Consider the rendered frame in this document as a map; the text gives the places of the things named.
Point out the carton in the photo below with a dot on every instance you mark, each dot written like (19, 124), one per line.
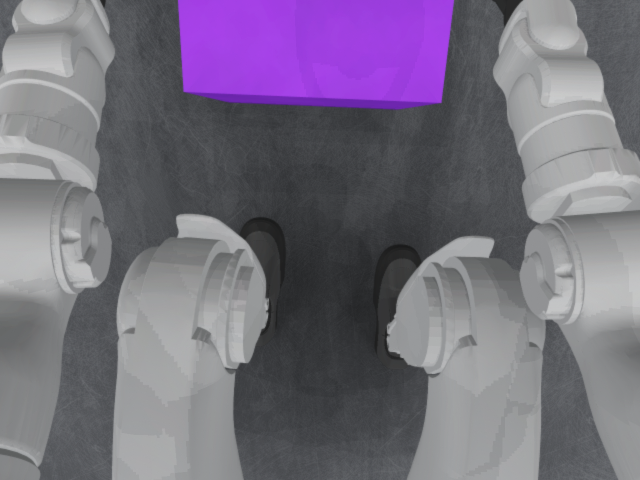
(377, 54)

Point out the robot left foot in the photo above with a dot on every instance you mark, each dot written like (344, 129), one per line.
(267, 241)

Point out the robot left shin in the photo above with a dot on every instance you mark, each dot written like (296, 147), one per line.
(189, 225)

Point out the robot left upper arm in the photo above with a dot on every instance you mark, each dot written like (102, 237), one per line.
(53, 244)

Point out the robot left forearm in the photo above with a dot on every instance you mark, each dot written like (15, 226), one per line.
(52, 90)

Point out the robot right upper arm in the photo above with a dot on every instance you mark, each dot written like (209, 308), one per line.
(583, 272)

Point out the robot right forearm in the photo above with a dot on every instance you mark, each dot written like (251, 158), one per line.
(564, 129)

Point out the robot right hand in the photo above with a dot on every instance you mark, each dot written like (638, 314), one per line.
(507, 7)

